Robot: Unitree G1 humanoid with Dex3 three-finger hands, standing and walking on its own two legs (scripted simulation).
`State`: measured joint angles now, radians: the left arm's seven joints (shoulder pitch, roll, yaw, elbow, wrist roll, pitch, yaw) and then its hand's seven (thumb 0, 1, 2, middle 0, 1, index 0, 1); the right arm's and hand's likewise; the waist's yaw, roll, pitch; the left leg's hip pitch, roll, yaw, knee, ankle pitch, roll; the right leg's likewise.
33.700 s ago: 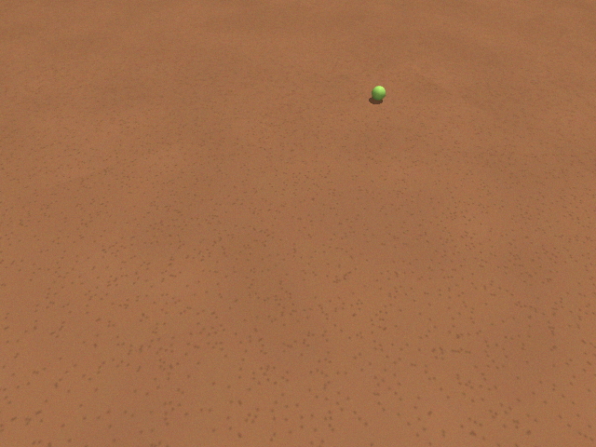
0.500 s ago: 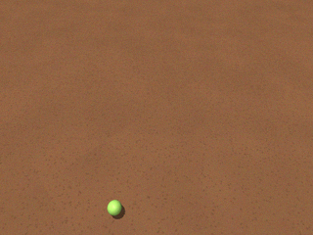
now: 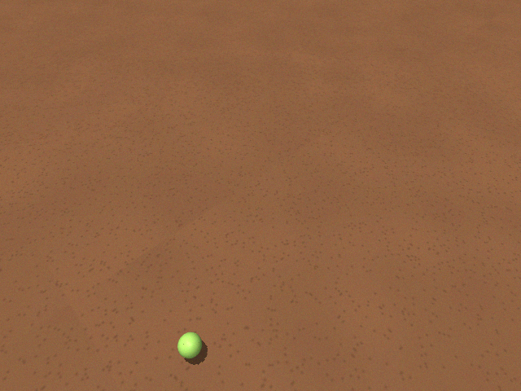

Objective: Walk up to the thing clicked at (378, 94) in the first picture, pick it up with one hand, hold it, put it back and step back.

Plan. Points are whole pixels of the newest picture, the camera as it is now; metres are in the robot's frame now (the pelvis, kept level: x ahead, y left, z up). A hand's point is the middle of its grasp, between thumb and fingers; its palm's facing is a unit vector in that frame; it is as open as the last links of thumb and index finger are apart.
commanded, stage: stand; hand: left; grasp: from above
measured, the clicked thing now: (189, 345) +0.39 +0.25 -0.74
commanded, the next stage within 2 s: step back in 0.18 s
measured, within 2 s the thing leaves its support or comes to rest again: neither
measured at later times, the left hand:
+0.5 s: hand out of the picture +0.04 +0.27 -0.17, palm faces +0.00 -0.90 -0.43, open 7.3 cm
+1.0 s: hand out of the picture -0.10 +0.30 -0.18, palm faces +0.07 -0.92 -0.40, open 7.3 cm
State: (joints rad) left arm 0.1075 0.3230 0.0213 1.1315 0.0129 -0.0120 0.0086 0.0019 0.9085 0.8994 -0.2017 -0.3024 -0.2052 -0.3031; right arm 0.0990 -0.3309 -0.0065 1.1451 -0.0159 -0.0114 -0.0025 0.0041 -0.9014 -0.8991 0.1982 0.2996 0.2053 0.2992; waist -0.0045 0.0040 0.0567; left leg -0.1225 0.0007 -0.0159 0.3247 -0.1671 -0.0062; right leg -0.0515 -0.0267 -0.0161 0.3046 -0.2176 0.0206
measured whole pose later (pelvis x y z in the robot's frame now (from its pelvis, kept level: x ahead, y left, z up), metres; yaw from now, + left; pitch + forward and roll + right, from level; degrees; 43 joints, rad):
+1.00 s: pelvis -0.19 +0.02 -0.02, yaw +4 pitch -3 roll -1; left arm 0.12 0.40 0.08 0.86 0.01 0.06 0.04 0.00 0.91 0.90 -0.20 -0.30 -0.21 -0.30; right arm 0.12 -0.36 -0.04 0.91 -0.04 0.05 0.01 0.00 -0.90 -0.90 0.20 0.30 0.21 0.30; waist 0.00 -0.04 0.21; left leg -0.27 -0.04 -0.02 0.64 -0.32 0.04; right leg -0.50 0.08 0.15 1.06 -0.53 -0.01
